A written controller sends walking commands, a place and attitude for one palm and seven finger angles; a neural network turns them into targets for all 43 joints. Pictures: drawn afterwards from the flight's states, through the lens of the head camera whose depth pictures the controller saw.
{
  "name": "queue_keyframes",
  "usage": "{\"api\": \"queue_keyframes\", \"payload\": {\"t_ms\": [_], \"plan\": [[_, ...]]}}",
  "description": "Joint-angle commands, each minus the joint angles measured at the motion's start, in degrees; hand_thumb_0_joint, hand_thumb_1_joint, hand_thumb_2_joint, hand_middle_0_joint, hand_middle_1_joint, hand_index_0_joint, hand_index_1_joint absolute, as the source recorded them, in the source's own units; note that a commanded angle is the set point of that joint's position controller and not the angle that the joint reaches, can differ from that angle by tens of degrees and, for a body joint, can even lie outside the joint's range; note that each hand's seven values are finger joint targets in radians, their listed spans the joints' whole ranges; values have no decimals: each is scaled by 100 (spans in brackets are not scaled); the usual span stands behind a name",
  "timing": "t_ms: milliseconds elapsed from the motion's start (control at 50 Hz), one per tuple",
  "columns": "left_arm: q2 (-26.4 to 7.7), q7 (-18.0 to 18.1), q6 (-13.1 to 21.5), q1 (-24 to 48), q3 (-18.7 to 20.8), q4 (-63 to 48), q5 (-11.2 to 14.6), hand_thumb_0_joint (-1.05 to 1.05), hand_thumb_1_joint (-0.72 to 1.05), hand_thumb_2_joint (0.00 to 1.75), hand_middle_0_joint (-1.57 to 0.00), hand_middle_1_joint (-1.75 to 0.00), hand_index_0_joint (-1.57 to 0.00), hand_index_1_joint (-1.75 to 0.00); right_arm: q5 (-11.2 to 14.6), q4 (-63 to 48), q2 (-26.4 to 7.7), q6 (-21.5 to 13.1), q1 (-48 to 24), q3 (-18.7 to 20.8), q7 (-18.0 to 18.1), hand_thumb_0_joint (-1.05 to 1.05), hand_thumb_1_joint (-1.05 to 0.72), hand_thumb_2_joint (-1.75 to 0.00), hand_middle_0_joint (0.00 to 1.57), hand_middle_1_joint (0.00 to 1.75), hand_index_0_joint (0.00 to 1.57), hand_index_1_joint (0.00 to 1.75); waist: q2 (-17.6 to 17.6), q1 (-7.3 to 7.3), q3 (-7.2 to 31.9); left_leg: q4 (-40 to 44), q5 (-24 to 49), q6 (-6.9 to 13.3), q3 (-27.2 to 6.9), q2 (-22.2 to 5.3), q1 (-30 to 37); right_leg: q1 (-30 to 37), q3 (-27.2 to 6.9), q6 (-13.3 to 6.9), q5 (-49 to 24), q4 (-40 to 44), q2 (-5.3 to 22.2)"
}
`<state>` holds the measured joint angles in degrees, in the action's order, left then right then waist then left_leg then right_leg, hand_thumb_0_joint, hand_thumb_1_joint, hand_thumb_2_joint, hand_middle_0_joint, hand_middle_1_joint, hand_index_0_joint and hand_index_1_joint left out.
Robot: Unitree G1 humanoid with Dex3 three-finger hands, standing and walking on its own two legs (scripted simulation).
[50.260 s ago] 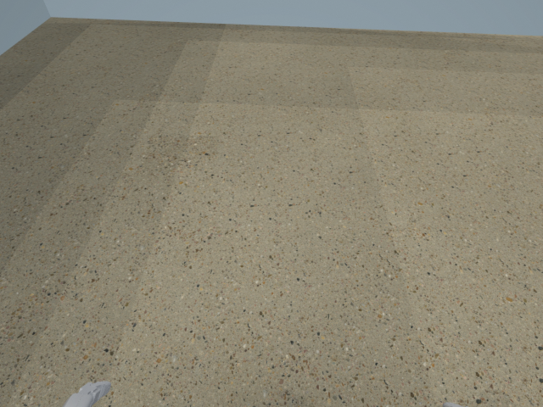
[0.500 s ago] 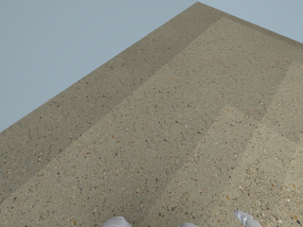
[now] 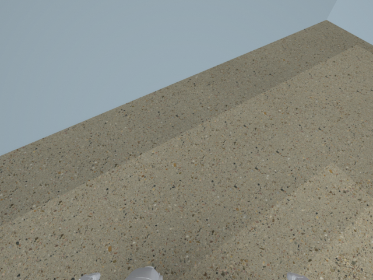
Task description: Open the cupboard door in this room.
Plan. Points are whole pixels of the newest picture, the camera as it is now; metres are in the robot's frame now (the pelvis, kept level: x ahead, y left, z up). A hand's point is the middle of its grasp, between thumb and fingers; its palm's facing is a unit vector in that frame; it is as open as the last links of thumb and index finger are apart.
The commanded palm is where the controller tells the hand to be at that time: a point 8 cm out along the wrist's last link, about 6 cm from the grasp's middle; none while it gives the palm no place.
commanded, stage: turn to face it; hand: left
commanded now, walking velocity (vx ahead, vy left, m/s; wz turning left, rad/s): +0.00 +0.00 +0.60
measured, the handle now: out of the picture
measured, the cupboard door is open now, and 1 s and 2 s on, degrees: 42 42 42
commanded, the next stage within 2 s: none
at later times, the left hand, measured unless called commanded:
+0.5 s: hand out of the picture +0.07 +0.21 -0.15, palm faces +0.28 -0.91 -0.31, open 7.4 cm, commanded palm none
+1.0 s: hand out of the picture -0.04 +0.21 -0.17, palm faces +0.59 -0.76 -0.26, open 7.4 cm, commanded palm none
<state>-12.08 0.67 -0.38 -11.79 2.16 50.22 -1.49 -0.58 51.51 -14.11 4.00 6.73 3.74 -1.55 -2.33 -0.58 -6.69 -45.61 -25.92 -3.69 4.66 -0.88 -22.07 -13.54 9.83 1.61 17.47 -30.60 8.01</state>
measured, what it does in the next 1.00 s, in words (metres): steps on the spot, turning left: left foot, then right foot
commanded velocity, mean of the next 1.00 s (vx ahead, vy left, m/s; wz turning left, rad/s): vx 0.00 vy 0.00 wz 0.60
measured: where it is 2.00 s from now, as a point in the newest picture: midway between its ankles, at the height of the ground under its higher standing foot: outside the picture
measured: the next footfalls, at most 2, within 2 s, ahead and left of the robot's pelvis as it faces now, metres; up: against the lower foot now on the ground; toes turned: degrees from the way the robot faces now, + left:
left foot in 0.06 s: +0.04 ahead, +0.12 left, +0.00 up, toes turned +7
right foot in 0.44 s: +0.09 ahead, -0.14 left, +0.00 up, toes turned +14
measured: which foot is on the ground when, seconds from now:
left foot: up 0.00-0.04, down 0.06-0.44, up 0.46-0.76, down 0.78-1.00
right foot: down 0.00-0.06, up 0.08-0.42, down 0.44-0.78, up 0.80-1.00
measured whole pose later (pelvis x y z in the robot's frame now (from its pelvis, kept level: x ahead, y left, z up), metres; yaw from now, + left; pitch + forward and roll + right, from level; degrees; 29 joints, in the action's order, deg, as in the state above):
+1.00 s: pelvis +0.02 -0.02 +0.00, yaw +36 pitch +1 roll -1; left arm -15.9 0.2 -3.5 -9.3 4.3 51.7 -0.8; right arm -1.5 51.0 -12.8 2.0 8.3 2.4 0.2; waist -1.4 0.1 -5.9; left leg -31.1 -13.8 0.9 -2.7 0.8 -17.8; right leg -25.6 1.1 5.0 25.5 -54.9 4.6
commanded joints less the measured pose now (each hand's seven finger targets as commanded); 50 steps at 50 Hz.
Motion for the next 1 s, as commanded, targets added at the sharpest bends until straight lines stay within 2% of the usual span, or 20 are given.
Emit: {"api": "queue_keyframes", "payload": {"t_ms": [0, 20, 40, 60, 80, 160, 280, 360, 380, 420, 460, 520, 620, 700, 720, 740, 760, 780, 860, 980], "plan": [[-1326, 55, 68, -263, 415, -254, 81, 0, 90, 90, -20, -30, -20, -30, 4, -408, -465, -262, 243, 86, -1, 0, -90, -90, 20, 30, 20, 30, -627, -22, 1338, 2011, 1527, 179, 150, 79, 1022, 784, -347, -267, -3535, -575, 1042], [-1099, 26, 43, -193, 379, -369, 104, 0, 90, 90, -20, -30, -20, -30, -36, -346, -930, -310, 591, 209, 27, 0, -90, -90, 20, 30, 20, 30, 470, -211, 1577, 2291, 2854, 535, -984, -814, 2069, -343, -71, 91, -1996, -1590, 639], [-683, -3, 9, 73, 244, -619, 134, 0, 90, 90, -20, -30, -20, -30, -62, -300, -1545, -308, 1022, 372, 100, 0, -90, -90, 20, 30, 20, 30, 2041, -486, 1551, 2333, 5346, 1456, -2849, -2264, 2707, -1952, -127, 477, 1857, -2826, -94], [-822, 40, -73, 426, 240, -719, 78, 0, 90, 90, -20, -30, -20, -30, -59, -144, -1597, -254, 1309, 366, 151, 0, -90, -90, 20, 30, 20, 30, 1580, -561, 1538, 2132, 5695, 1832, -2693, -2387, 2588, -2129, -827, 367, 2022, -3447, -103], [-823, 54, -91, 477, 266, -741, 61, 0, 90, 90, -20, -30, -20, -30, -81, -191, -1481, -276, 1105, 323, 176, 0, -90, -90, 20, 30, 20, 30, 1248, -442, 1381, 2217, 4603, 1765, -2380, -2131, 2127, -2086, -944, 319, 1723, -3602, -90], [-730, -5, -159, 403, 283, -410, 64, 0, 90, 90, -20, -30, -20, -30, -63, -322, -1065, -353, 526, 204, 284, 0, -90, -90, 20, 30, 20, 30, 1063, -107, 995, 2317, 4373, 1256, -1893, -1308, 1651, -1905, -1031, 378, 716, -3400, -223], [-678, -11, -170, 552, 249, -458, 90, 0, 90, 90, -20, -30, -20, -30, -101, -288, -1147, -289, 465, 272, 243, 0, -90, -90, 20, 30, 20, 30, 1103, -105, 900, 2458, 3104, 1258, -2158, -1130, 1156, -1096, -918, 313, 771, -1851, -505], [-756, 13, -105, 20, 279, -345, 116, 0, 90, 90, -20, -30, -20, -30, -68, -396, -1142, -225, 112, 305, 214, 0, -90, -90, 20, 30, 20, 30, 1100, 169, 895, 2156, 2556, 1057, -2352, -888, 302, 236, -813, 205, 97, -295, -748], [-899, 41, -60, -242, 325, -295, 107, 0, 90, 90, -20, -30, -20, -30, -28, -454, -1041, -215, -12, 298, 201, 0, -90, -90, 20, 30, 20, 30, 707, 328, 913, 1833, 2014, 834, -2231, -638, -183, 899, -944, 161, -301, 544, -579], [-1702, 116, 20, -393, 462, -335, -18, 0, 90, 90, -20, -30, -20, -30, 29, -649, -537, -218, -24, 233, 138, 0, -90, -90, 20, 30, 20, 30, -1726, 473, 919, -721, -842, 126, -654, 513, -1217, 1097, -3218, -822, -327, 1838, 1903], [-1255, 141, 28, 167, 335, -494, 22, 0, 90, 90, -20, -30, -20, -30, -40, -489, -658, -132, 190, 267, 68, 0, -90, -90, 20, 30, 20, 30, -968, 97, 662, -2209, -411, 178, -865, 34, -999, 133, -2437, -1035, -291, 1653, 1580], [-948, 126, 26, 462, 247, -547, 44, 0, 90, 90, -20, -30, -20, -30, -27, -332, -471, -48, 221, 216, -3, 0, -90, -90, 20, 30, 20, 30, -1228, -71, 586, -2140, 38, -3, -474, -130, -947, 264, -1187, -785, -1720, 1320, 1007], [-1225, 115, 81, -334, 356, -265, -1, 0, 90, 90, -20, -30, -20, -30, 22, -454, -209, -162, -289, 64, -30, 0, -90, -90, 20, 30, 20, 30, -868, 342, 986, 31, -93, -35, 69, -18, -501, 1402, -819, -792, -3706, 559, 1173], [-1343, 54, 44, -190, 409, -243, 48, 0, 90, 90, -20, -30, -20, -30, 6, -388, -386, -208, 173, 87, -5, 0, -90, -90, 20, 30, 20, 30, -795, 38, 1023, 1490, 1023, 119, 189, 89, 726, 651, -437, -407, -3017, -76, 1146], [-1236, 26, 20, -81, 389, -281, 74, 0, 90, 90, -20, -30, -20, -30, -8, -328, -628, -244, 485, 152, -3, 0, -90, -90, 20, 30, 20, 30, -258, -159, 1188, 2046, 1847, 256, -201, -160, 1492, 77, -217, -130, -2407, -791, 983], [-880, -12, -26, -67, 334, -486, 122, 0, 90, 90, -20, -30, -20, -30, -64, -299, -1272, -299, 913, 314, 52, 0, -90, -90, 20, 30, 20, 30, 1404, -379, 1438, 2246, 3547, 951, -2152, -1569, 2394, -1355, 111, 340, 178, -2073, 214], [-695, 15, -71, 353, 231, -693, 102, 0, 90, 90, -20, -30, -20, -30, -62, -189, -1640, -257, 1263, 401, 132, 0, -90, -90, 20, 30, 20, 30, 1931, -572, 1416, 2389, 5005, 1697, -3007, -2343, 2428, -2075, -420, 414, 2207, -3095, -155], [-828, 31, -112, 489, 252, -741, 76, 0, 90, 90, -20, -30, -20, -30, -85, -145, -1635, -244, 1273, 381, 165, 0, -90, -90, 20, 30, 20, 30, 1304, -528, 1349, 2336, 4264, 1849, -2734, -2345, 2125, -2052, -909, 306, 1947, -3552, -62], [-764, -17, -181, 313, 302, -379, 50, 0, 90, 90, -20, -30, -20, -30, -75, -396, -1110, -315, 330, 227, 267, 0, -90, -90, 20, 30, 20, 30, 1296, -92, 950, 2511, 3048, 1253, -1956, -1320, 1258, -1807, -1046, 345, 753, -3414, -143], [-679, -26, -163, 256, 269, -366, 75, 0, 90, 90, -20, -30, -20, -30, -108, -382, -1173, -245, 192, 290, 219, 0, -90, -90, 20, 30, 20, 30, 1173, -63, 860, 2571, 1984, 1218, -2179, -1074, 767, -836, -820, 265, 810, -1577, -529]]}}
